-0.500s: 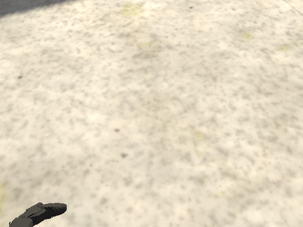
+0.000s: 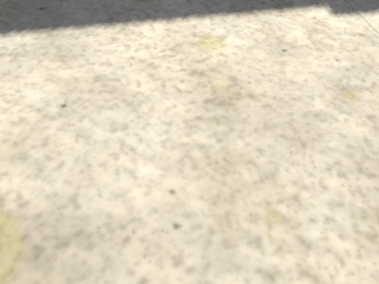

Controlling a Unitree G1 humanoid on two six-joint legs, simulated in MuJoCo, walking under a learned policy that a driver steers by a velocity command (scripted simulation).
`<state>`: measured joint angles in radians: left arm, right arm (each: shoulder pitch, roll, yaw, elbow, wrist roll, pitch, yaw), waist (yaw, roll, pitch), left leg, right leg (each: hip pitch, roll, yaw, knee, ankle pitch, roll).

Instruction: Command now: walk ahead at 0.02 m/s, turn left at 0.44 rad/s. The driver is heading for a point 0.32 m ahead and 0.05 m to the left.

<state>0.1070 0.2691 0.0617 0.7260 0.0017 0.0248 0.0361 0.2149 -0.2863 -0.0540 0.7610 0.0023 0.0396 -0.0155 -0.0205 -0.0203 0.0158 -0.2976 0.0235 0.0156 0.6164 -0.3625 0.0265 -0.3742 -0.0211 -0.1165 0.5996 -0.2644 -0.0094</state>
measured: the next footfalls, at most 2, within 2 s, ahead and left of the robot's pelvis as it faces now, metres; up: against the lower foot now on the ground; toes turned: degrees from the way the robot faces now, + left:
right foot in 0.40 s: +0.09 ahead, -0.12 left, +0.00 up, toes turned +19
left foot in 0.78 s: -0.02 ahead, +0.13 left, +0.00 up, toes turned +23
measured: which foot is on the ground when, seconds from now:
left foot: down 0.00-0.40, up 0.42-0.76, down 0.78-1.00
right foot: up 0.00-0.38, down 0.40-0.78, up 0.80-1.00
